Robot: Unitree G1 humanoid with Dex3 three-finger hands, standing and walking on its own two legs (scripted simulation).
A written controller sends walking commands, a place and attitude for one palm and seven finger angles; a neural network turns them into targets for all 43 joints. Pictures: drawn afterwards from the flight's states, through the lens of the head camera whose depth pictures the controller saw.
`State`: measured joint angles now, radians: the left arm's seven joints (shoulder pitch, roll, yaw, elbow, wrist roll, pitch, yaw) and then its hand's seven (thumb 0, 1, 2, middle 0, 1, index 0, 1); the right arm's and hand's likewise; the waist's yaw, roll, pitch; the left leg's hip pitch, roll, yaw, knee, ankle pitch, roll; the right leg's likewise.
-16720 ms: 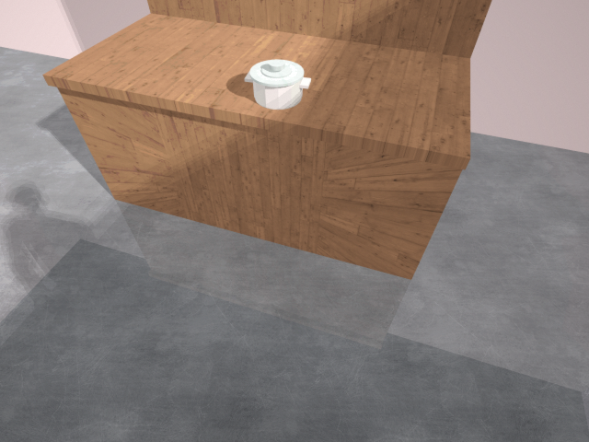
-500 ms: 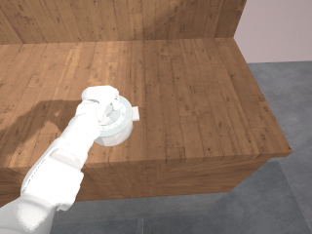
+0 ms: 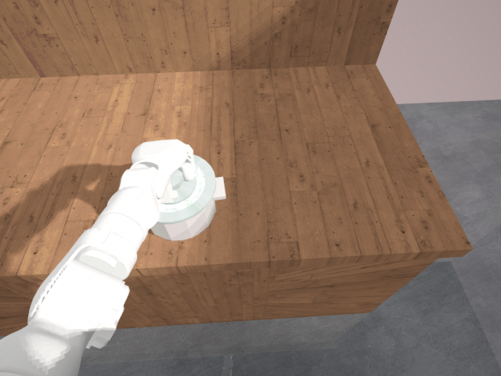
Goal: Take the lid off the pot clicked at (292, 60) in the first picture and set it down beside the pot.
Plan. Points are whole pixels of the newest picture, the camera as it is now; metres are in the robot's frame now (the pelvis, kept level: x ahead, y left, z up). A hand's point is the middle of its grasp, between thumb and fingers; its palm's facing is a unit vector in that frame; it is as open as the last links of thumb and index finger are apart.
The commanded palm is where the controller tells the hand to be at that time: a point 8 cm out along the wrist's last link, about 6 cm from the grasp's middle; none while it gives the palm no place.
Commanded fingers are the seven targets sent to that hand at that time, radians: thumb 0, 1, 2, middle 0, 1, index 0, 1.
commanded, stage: lift the lid straight up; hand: left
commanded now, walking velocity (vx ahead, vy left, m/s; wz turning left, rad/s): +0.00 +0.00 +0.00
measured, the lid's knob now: (170, 178) +0.47 +0.15 +0.00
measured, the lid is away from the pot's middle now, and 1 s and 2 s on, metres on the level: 0.01 0.01 0.04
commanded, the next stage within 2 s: move the lid sideways beside the pot in 1.56 s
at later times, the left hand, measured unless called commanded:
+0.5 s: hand (160, 170) +0.44 +0.15 +0.07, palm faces -0.34 -0.07 -0.94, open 7.1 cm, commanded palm +0.44 +0.14 +0.15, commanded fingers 0.00 0.59 1.05 -0.70 -1.09 -0.91 -1.15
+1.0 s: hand (155, 151) +0.45 +0.15 +0.11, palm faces -0.32 -0.07 -0.95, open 7.0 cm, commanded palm +0.44 +0.15 +0.19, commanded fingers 0.00 0.59 1.05 -0.70 -1.09 -0.91 -1.15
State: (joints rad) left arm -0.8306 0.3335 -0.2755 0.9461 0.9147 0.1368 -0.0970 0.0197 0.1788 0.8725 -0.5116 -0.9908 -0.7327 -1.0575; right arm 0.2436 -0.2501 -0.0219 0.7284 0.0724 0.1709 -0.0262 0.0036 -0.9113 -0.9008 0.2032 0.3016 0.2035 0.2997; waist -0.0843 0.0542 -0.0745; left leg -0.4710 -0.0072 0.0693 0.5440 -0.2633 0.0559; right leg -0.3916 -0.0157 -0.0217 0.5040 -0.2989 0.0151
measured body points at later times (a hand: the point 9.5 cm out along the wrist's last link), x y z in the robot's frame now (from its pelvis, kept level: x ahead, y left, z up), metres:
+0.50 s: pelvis +0.00 +0.00 +0.00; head +0.04 -0.02 +0.45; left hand +0.45 +0.15 +0.12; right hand +0.12 -0.26 -0.13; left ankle +0.00 +0.08 -0.73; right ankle -0.04 -0.13 -0.73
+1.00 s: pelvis -0.01 +0.00 +0.01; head +0.04 -0.03 +0.45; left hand +0.46 +0.15 +0.16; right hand +0.10 -0.26 -0.13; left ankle +0.00 +0.08 -0.73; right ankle -0.04 -0.13 -0.73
